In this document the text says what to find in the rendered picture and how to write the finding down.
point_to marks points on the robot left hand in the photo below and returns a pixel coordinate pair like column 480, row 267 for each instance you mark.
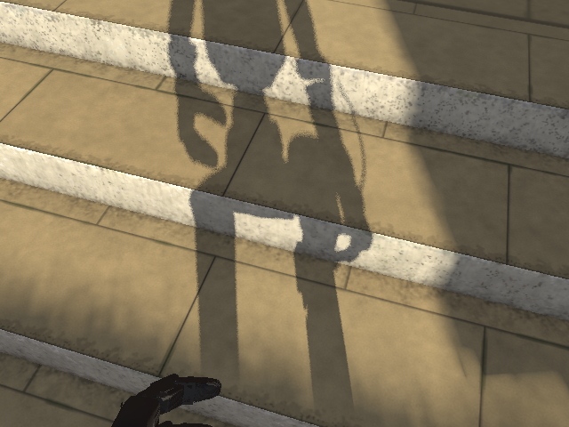
column 162, row 396

